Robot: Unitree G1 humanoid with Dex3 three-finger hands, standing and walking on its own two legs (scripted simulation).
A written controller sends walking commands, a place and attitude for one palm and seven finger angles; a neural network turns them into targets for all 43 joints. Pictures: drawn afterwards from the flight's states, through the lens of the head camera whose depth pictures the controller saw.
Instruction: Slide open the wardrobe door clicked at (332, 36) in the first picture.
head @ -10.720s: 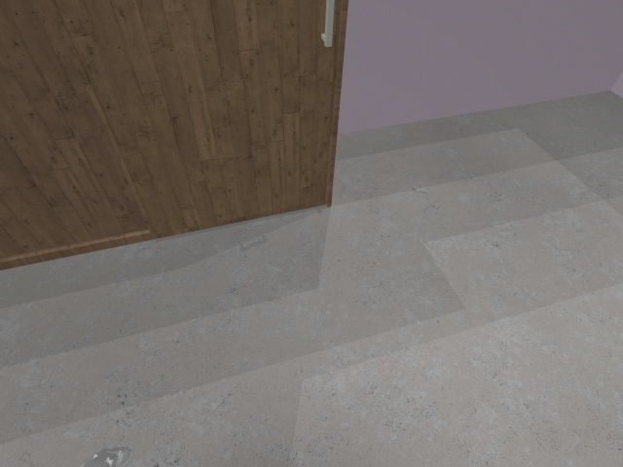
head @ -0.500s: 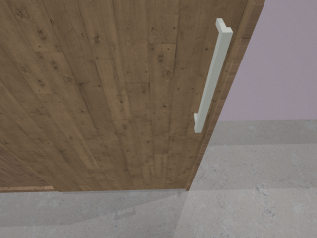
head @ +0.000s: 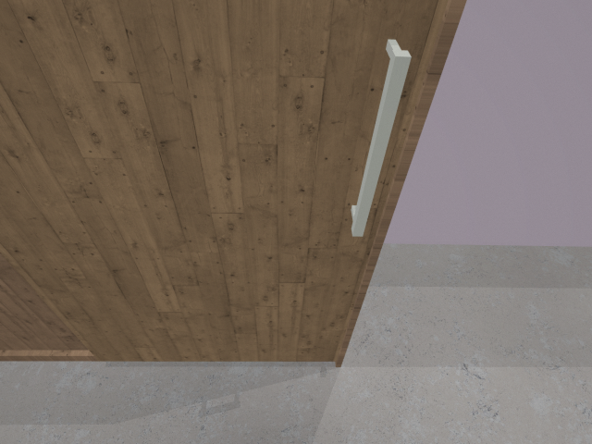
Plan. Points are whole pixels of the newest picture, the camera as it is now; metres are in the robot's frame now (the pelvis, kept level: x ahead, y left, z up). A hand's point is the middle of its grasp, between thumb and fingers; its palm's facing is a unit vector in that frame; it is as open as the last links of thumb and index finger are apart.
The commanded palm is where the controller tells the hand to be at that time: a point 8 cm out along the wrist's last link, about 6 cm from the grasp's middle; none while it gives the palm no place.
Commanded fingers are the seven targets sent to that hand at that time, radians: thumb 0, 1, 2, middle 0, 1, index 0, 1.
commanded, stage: come to a stop and stand still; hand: right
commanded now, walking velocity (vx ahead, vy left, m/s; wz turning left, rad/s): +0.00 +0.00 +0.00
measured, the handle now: (372, 153) +0.49 -0.07 +0.16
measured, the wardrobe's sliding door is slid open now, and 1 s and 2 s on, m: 0.00 0.00 0.00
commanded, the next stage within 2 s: look again from close up in 0.68 s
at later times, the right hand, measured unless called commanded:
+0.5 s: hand out of the picture -0.04 -0.15 -0.16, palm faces +0.02 +0.98 -0.18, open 7.4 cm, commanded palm none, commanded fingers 0.00 -0.90 -0.90 0.20 0.30 0.20 0.30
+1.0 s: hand out of the picture -0.01 -0.15 -0.16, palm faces +0.04 +0.98 -0.19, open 7.4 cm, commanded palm none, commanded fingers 0.00 -0.90 -0.90 0.20 0.30 0.20 0.30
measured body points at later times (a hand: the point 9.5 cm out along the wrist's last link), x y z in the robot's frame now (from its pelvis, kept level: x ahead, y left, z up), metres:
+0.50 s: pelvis -0.01 +0.01 +0.01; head -0.01 +0.01 +0.46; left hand -0.05 +0.22 -0.15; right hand -0.04 -0.21 -0.15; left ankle +0.03 +0.14 -0.73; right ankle -0.04 -0.08 -0.73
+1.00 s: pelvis -0.01 +0.01 +0.01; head -0.01 +0.02 +0.46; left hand -0.02 +0.22 -0.15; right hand -0.02 -0.20 -0.15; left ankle +0.03 +0.14 -0.73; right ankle -0.04 -0.08 -0.73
